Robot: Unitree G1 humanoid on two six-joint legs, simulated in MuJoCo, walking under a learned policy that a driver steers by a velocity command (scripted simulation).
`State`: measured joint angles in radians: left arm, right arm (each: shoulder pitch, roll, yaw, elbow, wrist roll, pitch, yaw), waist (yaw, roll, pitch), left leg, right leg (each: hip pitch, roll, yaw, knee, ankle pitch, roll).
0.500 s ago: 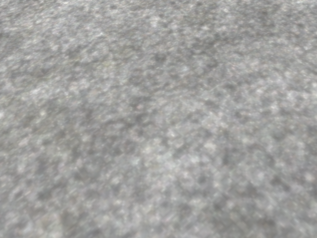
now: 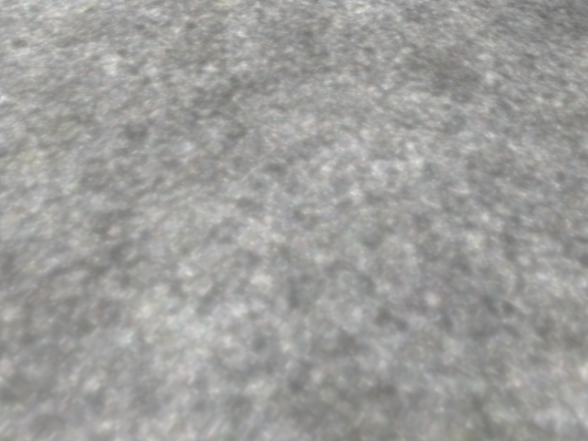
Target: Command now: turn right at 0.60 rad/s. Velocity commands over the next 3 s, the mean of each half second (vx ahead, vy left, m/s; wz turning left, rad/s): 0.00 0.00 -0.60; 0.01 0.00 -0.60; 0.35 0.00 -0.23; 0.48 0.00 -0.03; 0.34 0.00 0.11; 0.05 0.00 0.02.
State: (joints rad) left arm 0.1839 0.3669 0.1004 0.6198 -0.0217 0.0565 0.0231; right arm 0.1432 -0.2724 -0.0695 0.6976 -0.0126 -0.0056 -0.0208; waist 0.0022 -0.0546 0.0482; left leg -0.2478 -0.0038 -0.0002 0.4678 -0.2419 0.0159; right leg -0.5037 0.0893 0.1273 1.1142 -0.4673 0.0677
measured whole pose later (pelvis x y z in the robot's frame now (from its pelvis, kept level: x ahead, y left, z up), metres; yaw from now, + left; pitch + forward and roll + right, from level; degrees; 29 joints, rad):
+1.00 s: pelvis +0.00 -0.02 +0.00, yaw -35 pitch +1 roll +0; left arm 0.22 0.36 0.10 0.64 -0.03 0.07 0.02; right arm 0.16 -0.26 -0.06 0.67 -0.01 0.00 -0.04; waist -0.01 -0.04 0.06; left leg -0.21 0.02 0.05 0.43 -0.23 0.02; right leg -0.50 0.02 0.07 1.09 -0.40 0.10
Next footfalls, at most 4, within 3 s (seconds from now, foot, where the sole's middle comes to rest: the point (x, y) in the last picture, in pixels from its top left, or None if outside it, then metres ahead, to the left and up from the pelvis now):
0.28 right None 0.01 -0.15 -0.78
0.78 left None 0.10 0.05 -0.78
1.20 right None -0.04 -0.18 -0.78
1.66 left None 0.38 -0.24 -0.78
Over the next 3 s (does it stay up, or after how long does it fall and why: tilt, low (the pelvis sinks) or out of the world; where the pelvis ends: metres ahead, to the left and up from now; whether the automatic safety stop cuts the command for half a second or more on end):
stays up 0.54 -0.51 0.00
